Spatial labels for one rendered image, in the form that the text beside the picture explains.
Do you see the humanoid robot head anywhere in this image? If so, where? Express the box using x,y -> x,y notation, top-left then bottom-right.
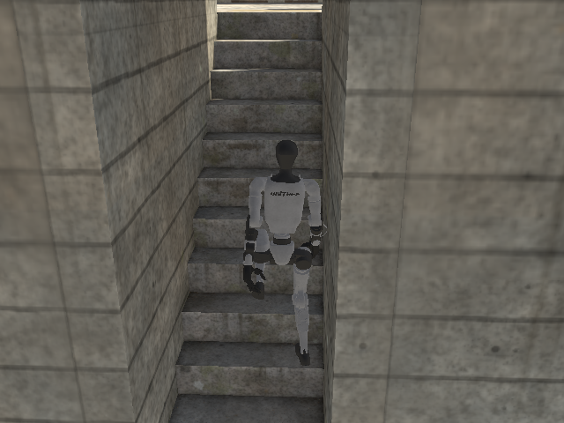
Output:
271,140 -> 301,183

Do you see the robot right thigh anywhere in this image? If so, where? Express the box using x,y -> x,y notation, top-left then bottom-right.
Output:
292,247 -> 312,309

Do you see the robot right forearm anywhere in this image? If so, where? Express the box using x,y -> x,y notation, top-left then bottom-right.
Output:
310,215 -> 323,246

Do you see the robot right upper arm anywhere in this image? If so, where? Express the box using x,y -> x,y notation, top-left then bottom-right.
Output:
303,179 -> 322,226

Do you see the robot left hand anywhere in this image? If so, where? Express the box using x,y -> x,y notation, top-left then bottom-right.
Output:
243,265 -> 266,293

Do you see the robot right hand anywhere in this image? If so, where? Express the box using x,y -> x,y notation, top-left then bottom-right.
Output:
301,241 -> 319,259

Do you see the robot left upper arm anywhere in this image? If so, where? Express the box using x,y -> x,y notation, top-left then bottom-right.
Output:
249,177 -> 267,227

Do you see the robot left forearm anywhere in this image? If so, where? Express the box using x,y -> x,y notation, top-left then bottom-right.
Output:
242,215 -> 258,265

